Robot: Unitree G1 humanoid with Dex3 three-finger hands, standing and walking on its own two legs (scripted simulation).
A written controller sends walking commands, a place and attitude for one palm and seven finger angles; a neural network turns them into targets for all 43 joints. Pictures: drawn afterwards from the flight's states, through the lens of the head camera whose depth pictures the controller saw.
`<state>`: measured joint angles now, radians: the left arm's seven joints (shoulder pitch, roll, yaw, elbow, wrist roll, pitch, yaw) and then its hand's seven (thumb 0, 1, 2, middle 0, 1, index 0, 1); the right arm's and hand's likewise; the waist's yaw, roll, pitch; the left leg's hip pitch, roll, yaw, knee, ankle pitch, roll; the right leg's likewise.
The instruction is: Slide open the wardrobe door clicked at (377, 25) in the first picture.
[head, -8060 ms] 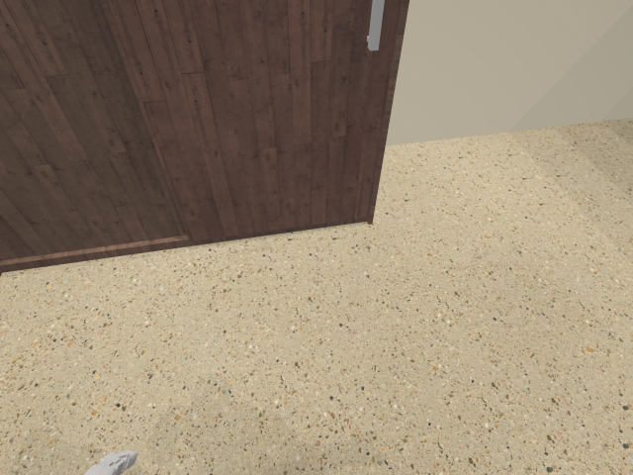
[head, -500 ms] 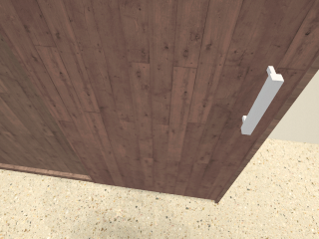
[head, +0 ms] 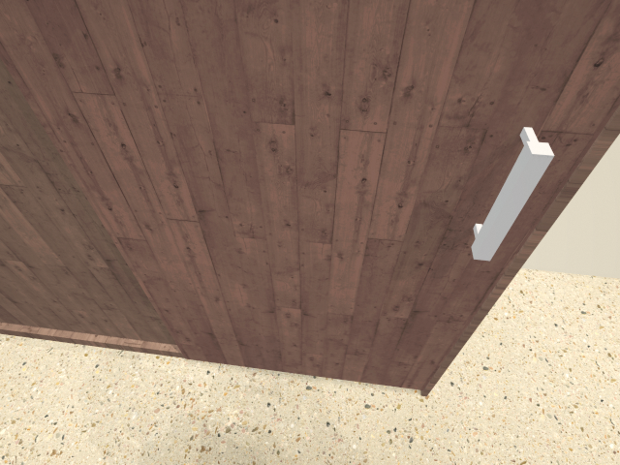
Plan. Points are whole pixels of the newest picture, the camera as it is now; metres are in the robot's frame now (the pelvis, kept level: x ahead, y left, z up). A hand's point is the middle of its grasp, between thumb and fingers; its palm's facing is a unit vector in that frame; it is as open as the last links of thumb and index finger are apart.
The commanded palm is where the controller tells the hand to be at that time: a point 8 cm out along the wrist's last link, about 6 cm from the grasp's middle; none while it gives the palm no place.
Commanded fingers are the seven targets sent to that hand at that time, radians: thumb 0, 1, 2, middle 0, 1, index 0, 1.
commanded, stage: shuffle to correct the standing spot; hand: right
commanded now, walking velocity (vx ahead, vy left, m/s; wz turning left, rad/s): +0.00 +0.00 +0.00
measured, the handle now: (502, 198) +0.45 -0.24 +0.12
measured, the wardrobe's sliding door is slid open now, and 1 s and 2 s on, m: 0.00 0.00 0.00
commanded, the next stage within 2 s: come to a stop and stand still in 0.34 s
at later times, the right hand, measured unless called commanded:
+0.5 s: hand out of the picture -0.05 -0.24 -0.19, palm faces +0.15 +0.96 -0.23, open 7.4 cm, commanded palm none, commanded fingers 0.00 -0.90 -0.90 0.20 0.30 0.20 0.30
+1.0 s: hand out of the picture +0.02 -0.24 -0.18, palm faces +0.05 +0.97 -0.22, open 7.3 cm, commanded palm none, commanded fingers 0.00 -0.90 -0.90 0.20 0.30 0.20 0.30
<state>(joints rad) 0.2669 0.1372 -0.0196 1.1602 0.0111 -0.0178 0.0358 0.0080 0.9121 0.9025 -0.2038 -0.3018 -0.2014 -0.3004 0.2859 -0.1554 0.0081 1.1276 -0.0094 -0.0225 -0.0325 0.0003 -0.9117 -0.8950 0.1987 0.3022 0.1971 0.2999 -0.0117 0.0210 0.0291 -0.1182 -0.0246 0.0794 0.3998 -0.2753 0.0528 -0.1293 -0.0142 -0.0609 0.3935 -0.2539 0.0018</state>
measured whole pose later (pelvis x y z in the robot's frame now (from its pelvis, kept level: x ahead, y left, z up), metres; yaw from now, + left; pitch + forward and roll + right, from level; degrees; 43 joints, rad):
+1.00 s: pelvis -0.01 -0.06 -0.01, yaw -4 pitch +0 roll +2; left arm 0.31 0.21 0.04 1.01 0.03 0.04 0.01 0.01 0.91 0.90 -0.20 -0.30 -0.20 -0.30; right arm 0.27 -0.14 -0.01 1.00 -0.02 0.00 -0.03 0.00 -0.93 -0.89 0.20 0.30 0.20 0.30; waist 0.04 -0.07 0.01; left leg -0.25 -0.05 0.07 0.55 -0.30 0.05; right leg -0.33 -0.07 -0.04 0.69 -0.35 0.00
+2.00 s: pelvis +0.01 -0.06 +0.00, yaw -3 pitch -1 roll +0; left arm 0.25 0.16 -0.02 1.14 0.01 -0.02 0.03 0.01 0.91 0.90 -0.20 -0.30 -0.20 -0.30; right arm 0.27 -0.18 0.01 1.11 -0.01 -0.02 -0.03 0.00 -0.91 -0.89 0.20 0.30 0.20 0.30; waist -0.01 0.02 0.02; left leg -0.15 -0.02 0.04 0.43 -0.28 0.03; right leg -0.13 -0.02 -0.08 0.42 -0.28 0.00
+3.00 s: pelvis -0.01 -0.08 +0.00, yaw -4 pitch -1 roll -1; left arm 0.32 0.18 -0.02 0.94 -0.03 -0.16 0.05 0.01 0.90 0.90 -0.21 -0.30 -0.20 -0.30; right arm 0.42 -0.19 -0.05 0.41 0.11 0.03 -0.07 0.01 -0.90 -0.89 0.20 0.31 0.20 0.31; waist -0.02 0.03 0.03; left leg -0.20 0.03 0.04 0.51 -0.29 0.01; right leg -0.18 0.02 -0.08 0.45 -0.26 -0.03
